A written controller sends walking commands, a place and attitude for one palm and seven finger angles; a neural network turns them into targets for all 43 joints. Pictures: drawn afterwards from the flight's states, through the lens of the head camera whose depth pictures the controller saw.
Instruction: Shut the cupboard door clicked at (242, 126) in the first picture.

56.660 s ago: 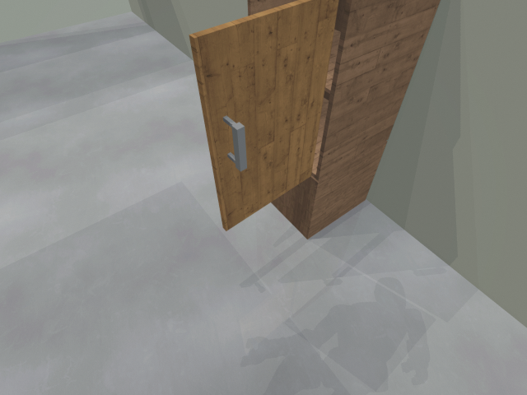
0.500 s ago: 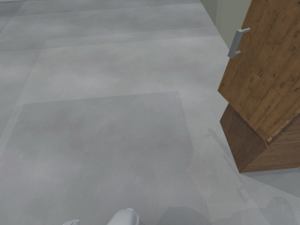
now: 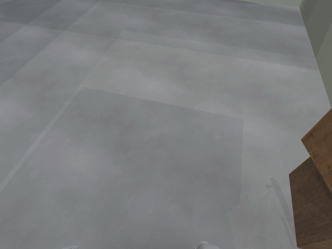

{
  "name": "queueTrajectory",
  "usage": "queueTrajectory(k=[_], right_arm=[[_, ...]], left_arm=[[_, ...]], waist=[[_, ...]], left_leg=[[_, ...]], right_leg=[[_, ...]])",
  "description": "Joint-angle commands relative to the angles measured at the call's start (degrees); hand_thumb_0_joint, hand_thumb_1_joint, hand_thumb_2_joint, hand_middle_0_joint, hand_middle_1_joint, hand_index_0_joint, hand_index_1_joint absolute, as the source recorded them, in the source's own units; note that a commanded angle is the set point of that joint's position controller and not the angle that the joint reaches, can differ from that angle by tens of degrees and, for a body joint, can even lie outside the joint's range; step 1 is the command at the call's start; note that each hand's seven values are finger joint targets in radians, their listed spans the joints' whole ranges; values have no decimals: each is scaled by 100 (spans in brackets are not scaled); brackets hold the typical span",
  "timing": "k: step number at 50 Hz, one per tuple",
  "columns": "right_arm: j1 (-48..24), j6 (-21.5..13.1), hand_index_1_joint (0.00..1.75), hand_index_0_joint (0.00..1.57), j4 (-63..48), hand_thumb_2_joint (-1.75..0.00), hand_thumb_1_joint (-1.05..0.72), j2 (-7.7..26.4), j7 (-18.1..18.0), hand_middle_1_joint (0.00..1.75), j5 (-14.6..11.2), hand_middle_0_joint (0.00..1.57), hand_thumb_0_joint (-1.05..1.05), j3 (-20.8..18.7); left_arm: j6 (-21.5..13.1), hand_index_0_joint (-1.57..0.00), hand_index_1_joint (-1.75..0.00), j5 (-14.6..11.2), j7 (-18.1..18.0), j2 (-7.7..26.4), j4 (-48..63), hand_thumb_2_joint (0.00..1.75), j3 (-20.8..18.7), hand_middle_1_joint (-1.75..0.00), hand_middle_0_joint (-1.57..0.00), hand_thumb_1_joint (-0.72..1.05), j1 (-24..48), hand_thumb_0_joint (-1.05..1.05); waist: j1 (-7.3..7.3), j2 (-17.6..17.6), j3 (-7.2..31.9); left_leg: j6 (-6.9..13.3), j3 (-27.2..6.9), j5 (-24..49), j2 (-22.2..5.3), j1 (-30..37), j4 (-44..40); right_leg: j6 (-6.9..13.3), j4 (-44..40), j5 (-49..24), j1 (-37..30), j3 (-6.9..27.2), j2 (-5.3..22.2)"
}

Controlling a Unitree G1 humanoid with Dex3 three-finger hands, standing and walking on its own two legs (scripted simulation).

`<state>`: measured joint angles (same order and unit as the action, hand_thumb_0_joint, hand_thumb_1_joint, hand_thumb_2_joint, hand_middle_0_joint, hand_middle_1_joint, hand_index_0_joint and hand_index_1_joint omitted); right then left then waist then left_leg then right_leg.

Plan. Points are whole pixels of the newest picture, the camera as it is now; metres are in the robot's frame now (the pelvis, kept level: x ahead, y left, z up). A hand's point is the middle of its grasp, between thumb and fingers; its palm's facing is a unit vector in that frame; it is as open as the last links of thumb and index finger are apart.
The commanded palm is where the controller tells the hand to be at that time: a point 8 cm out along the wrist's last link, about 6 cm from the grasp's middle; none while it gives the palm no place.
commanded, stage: walk to a spot facing it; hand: left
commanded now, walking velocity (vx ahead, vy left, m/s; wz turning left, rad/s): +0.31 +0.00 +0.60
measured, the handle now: out of the picture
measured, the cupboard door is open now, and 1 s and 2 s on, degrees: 19 19 19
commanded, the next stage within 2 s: turn to face it in 0.76 s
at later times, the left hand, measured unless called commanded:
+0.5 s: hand out of the picture +0.04 +0.18 -0.19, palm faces +0.43 -0.89 -0.16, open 7.3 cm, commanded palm none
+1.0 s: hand (85, 167) +0.37 +0.29 -0.15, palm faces +0.47 -0.85 -0.24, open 7.3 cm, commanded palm none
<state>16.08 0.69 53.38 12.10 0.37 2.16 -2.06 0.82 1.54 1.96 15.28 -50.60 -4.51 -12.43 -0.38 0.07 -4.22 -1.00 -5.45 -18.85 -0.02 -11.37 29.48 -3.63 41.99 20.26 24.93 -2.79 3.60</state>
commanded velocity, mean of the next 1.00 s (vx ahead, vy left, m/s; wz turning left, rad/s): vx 0.25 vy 0.00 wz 0.31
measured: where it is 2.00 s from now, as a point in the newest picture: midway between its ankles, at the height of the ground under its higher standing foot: (147, 199)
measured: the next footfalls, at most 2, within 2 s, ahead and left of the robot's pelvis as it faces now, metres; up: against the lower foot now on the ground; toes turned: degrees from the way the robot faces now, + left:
right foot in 0.04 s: +0.11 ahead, -0.13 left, +0.00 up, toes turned -2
left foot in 0.46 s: +0.23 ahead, +0.17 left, +0.00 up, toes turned +27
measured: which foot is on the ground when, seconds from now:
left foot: down 0.00-0.04, up 0.06-0.44, down 0.46-0.90, up 0.92-1.00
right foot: up 0.00-0.02, down 0.04-0.46, up 0.48-0.88, down 0.90-1.00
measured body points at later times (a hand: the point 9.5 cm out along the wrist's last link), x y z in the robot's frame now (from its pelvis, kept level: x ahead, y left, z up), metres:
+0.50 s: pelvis +0.15 +0.04 -0.02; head +0.20 +0.08 +0.43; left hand +0.01 +0.23 -0.17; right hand +0.39 -0.13 -0.13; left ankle +0.20 +0.15 -0.74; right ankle +0.08 -0.13 -0.70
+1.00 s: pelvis +0.36 +0.08 +0.00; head +0.40 +0.08 +0.45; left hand +0.34 +0.34 -0.13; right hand +0.46 -0.14 -0.16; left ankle +0.23 +0.15 -0.67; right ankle +0.45 +0.01 -0.73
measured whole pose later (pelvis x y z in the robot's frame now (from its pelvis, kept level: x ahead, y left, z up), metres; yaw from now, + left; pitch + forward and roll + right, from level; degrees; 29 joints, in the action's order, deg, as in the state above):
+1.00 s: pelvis +0.36 +0.08 +0.00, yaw +30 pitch +0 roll +1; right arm 18.0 -0.4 59.5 12.0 -0.8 1.3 -3.2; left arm -3.1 1.7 0.0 9.5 -50.7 -2.3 -9.1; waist -1.6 -1.8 -4.8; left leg 0.9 0.3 -28.4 0.7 -20.4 60.1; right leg 1.6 33.0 13.5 19.5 -5.1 2.7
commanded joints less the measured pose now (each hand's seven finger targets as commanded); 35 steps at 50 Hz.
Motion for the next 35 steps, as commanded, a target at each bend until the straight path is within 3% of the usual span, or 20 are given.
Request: queueTrajectory(k=[1, 2, 3, 4, 6, 7, 9, 15, 18, 20, 21, 22, 23, 24, 25, 26, 27, 28, 30, 35], right_arm=[[-630, -144, 30, 20, -626, -90, -90, 786, -38, 30, -130, 20, 0, -288], [-736, -170, 30, 20, -804, -90, -90, 478, 7, 30, -161, 20, 0, -224], [-664, -157, 30, 20, -766, -90, -90, 711, 35, 30, -59, 20, 0, -313], [-666, -177, 30, 20, -667, -90, -90, 651, 70, 30, -34, 20, 0, -332], [-544, -87, 30, 20, -435, -90, -90, 516, 173, 30, -11, 20, 0, -328], [-434, -62, 30, 20, -363, -90, -90, 357, 219, 30, -31, 20, 0, -306], [-508, -19, 30, 20, -355, -90, -90, 226, 259, 30, -47, 20, 0, -280], [-1352, -104, 30, 20, -618, -90, -90, 32, 333, 30, -52, 20, 0, -156], [-1500, -164, 30, 20, -733, -90, -90, 102, 346, 30, -59, 20, 0, -138], [-1058, -224, 30, 20, -661, -90, -90, 250, 296, 30, -45, 20, 0, -179], [-471, -235, 30, 20, -514, -90, -90, 435, 255, 30, -18, 20, 0, -228], [365, -236, 30, 20, -292, -90, -90, 898, 197, 30, -4, 20, 0, -361], [1113, -259, 30, 20, -167, -90, -90, 1780, 113, 30, 37, 20, 0, -589], [1411, -213, 30, 20, -25, -90, -90, 1972, 16, 30, -66, 20, 0, -601], [1012, -230, 30, 20, -154, -90, -90, 1803, -13, 30, -55, 20, 0, -512], [450, -263, 30, 20, -316, -90, -90, 1509, -49, 30, -63, 20, 0, -423], [11, -286, 30, 20, -428, -90, -90, 1170, -76, 30, -59, 20, 0, -320], [-190, -322, 30, 20, -436, -90, -90, 960, -97, 30, -34, 20, 0, -249], [-177, -392, 30, 20, -405, -90, -90, 875, -114, 30, -52, 20, 0, -212], [-34, -407, 30, 20, -217, -90, -90, 834, -91, 30, -78, 20, 0, -235]], left_arm=[[-319, -20, -30, 81, -123, 1003, 5, 90, -318, -30, -20, 90, -1653, 0], [-327, -20, -30, 87, -211, 1461, 6, 90, -365, -30, -20, 90, -1916, 0], [-328, -20, -30, 31, -260, 1289, 83, 90, -317, -30, -20, 90, -1494, 0], [-371, -20, -30, 47, -284, 1060, 166, 90, -264, -30, -20, 90, -1021, 0], [-450, -20, -30, 49, -296, 545, 238, 90, -130, -30, -20, 90, -345, 0], [-478, -20, -30, 47, -298, 467, 188, 90, -129, -30, -20, 90, -326, 0], [-523, -20, -30, 49, -299, 409, 39, 90, -129, -30, -20, 90, -547, 0], [-563, -20, -30, 37, -305, 393, -365, 90, -136, -30, -20, 90, -1303, 0], [-536, -20, -30, 40, -294, 506, -411, 90, -160, -30, -20, 90, -1362, 0], [-522, -20, -30, 26, -289, 656, -377, 90, -199, -30, -20, 90, -1172, 0], [-495, -20, -30, -20, -277, 750, -348, 90, -212, -30, -20, 90, -1078, 0], [-472, -20, -30, -35, -224, 640, -289, 90, -194, -30, -20, 90, -989, 0], [-430, -20, -30, -92, -117, 298, 54, 90, -138, -30, -20, 90, -801, 0], [-419, -20, -30, -58, -145, 330, 453, 90, -68, -30, -20, 90, -83, 0], [-434, -20, -30, -37, -203, 226, 497, 90, -108, -30, -20, 90, -24, 0], [-387, -20, -30, -4, -203, 96, 328, 90, -105, -30, -20, 90, -89, 0], [-344, -20, -30, 33, -149, 185, 202, 90, -122, -30, -20, 90, -227, 0], [-303, -20, -30, 67, -108, 134, 59, 90, -139, -30, -20, 90, -445, 0], [-241, -20, -30, 67, -87, 28, -45, 90, -117, -30, -20, 90, -604, 0], [-184, -20, -30, 24, -58, 79, 228, 90, -90, -30, -20, 90, -12, 0]], waist=[[844, 895, 512], [973, 2198, 594], [575, 1576, 300], [367, 1362, 83], [-34, 836, -99], [-92, 864, 38], [-37, 884, 72], [326, 777, 121], [341, 830, 120], [54, 799, 413], [-277, 611, 708], [-716, -95, 1149], [-1031, -1844, 1497], [-1119, -963, 1397], [-819, -460, 1093], [-636, -980, 737], [-412, -1189, 419], [-225, -1000, 340], [-85, -668, 489], [-39, -475, 149]], left_leg=[[426, -216, -1878, 159, -2960, 1283], [226, 309, -2019, 528, -3410, 3282], [254, -41, -1511, 19, -3379, 4199], [239, -55, -909, -211, -3332, 4607], [130, 98, 11, -540, -2826, 4563], [104, 268, 153, -551, -2569, 4250], [39, 556, 290, -523, -2510, 3589], [101, 1012, 361, -450, -2734, 1866], [259, 1240, 173, -351, -2278, 1087], [430, 1500, 30, -37, -1235, 628], [494, 1643, 378, 194, -57, 260], [662, 1055, 406, -128, 1562, -53], [1456, -2058, 575, -2024, 2778, -679], [1820, -2812, 1016, -2610, 2717, -1152], [1684, -2416, -48, -2585, 1742, -1250], [1446, -1954, -715, -2177, 996, -1427], [1228, -1508, -897, -1856, 315, -1537], [1150, -1161, -526, -1609, 6, -1549], [1182, -800, 310, -1375, 81, -1549], [1263, -531, 325, -1211, -259, -1833]], right_leg=[[308, -2077, 1267, -3345, 1116, 847], [923, -3444, 2595, -3251, 3490, 2449], [1174, -3600, 3124, -2446, 3680, 2590], [1169, -3544, 3068, -1855, 3470, 2443], [938, -3389, 1662, -1015, 1664, 2013], [845, -3265, 905, -1088, 938, 1772], [829, -3191, -183, -1440, 146, 1605], [847, -2789, -2308, -2805, -649, 1723], [848, -2454, -2942, -2968, -819, 1890], [773, -1646, -3975, -2775, -1090, 1872], [620, -794, -3962, -2215, -1394, 1692], [395, 658, -2863, -1071, -1483, 1425], [17, 2645, 1032, 1154, -1307, 410], [127, 3260, 1345, 1917, -288, 333], [192, 3389, 1111, 1808, -30, 459], [202, 3202, 680, 1737, 126, 624], [188, 2889, 356, 1410, 218, 715], [164, 2615, 110, 1160, 212, 680], [97, 2191, -231, 964, 136, 561], [16, 865, -834, 699, 94, 474]])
